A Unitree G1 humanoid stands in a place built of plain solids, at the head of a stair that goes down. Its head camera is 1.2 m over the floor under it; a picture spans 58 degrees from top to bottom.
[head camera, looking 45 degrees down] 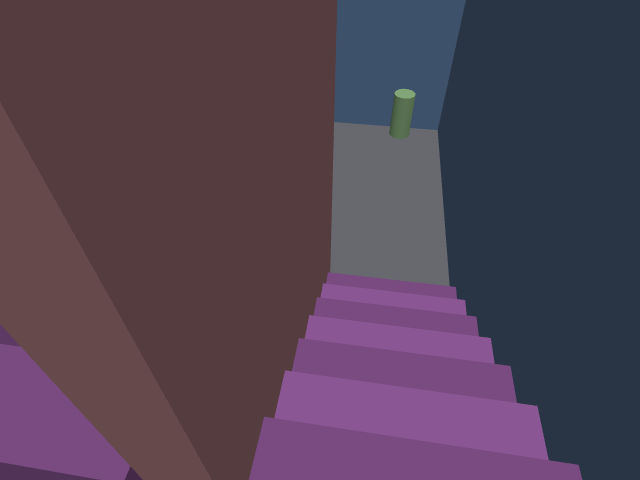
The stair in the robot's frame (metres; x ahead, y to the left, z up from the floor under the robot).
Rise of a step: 0.19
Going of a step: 0.27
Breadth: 0.97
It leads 9 degrees to the right of straight ahead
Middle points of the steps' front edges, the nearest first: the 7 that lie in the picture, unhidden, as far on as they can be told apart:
0.51 -0.30 -0.19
0.78 -0.34 -0.38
1.04 -0.38 -0.57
1.31 -0.42 -0.76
1.58 -0.46 -0.95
1.84 -0.50 -1.14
2.11 -0.54 -1.34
